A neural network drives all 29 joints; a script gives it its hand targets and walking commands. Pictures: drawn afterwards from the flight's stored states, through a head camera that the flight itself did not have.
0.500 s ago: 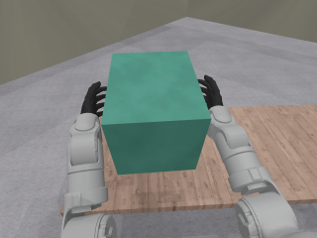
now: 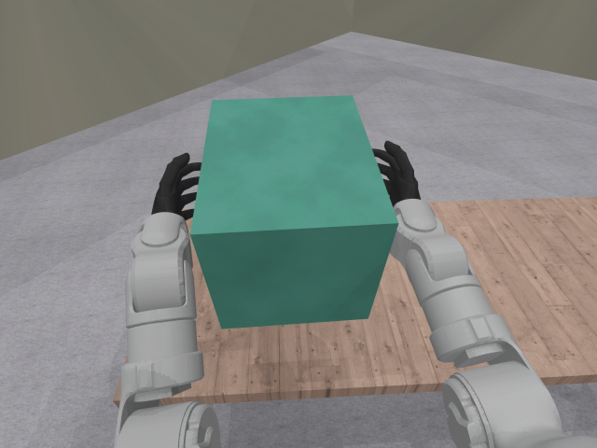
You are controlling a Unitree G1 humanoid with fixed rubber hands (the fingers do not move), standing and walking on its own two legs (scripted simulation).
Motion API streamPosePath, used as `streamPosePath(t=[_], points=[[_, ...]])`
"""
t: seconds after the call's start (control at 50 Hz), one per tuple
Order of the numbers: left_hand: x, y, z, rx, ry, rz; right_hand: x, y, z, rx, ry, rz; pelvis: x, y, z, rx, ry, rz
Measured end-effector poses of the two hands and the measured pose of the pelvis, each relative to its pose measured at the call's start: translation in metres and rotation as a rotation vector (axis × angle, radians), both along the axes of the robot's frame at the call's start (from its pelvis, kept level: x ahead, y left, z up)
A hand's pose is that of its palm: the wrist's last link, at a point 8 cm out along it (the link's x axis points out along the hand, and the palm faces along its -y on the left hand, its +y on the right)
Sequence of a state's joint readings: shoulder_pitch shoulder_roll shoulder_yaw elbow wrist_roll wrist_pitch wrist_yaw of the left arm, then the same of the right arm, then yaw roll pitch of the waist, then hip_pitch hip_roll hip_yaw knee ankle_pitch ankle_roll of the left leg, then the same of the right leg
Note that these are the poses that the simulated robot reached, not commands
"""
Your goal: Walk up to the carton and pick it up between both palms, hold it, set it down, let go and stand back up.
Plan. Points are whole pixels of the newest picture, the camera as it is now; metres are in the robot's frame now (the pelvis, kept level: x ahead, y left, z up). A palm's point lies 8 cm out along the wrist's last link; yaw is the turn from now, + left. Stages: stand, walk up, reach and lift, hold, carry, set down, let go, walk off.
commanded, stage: hold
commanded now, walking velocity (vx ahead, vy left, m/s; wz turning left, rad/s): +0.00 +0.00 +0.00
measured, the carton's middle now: (289, 208) +0.40 +0.00 +0.15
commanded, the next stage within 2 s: set down in 0.74 s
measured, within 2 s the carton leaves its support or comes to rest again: neither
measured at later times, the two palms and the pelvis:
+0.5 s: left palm (171, 216) +0.35 +0.15 +0.19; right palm (402, 201) +0.36 -0.15 +0.18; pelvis +0.00 +0.00 +0.00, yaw +0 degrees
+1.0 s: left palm (169, 214) +0.36 +0.15 +0.19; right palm (403, 194) +0.36 -0.15 +0.20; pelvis +0.00 +0.00 +0.00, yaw +0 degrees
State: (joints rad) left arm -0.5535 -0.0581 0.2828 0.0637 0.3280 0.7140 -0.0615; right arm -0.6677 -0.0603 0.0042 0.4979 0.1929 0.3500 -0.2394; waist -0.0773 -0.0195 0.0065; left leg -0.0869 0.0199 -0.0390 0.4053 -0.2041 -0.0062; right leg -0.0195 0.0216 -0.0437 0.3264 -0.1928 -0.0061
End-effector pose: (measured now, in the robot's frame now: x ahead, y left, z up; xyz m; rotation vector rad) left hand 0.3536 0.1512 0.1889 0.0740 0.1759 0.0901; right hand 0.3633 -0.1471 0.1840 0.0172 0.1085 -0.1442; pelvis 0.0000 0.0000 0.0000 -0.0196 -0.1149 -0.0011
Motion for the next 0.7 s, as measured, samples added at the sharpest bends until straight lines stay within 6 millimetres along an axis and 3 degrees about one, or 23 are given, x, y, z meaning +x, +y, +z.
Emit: streamPosePath(t=[0.7], points=[[0.0004,-0.0006,-0.0017,0.000,0.007,0.000,0.0001,-0.0006,-0.0013,-0.001,0.005,-0.001,0.0001,-0.0001,0.0000,0.000,0.000,0.000]])
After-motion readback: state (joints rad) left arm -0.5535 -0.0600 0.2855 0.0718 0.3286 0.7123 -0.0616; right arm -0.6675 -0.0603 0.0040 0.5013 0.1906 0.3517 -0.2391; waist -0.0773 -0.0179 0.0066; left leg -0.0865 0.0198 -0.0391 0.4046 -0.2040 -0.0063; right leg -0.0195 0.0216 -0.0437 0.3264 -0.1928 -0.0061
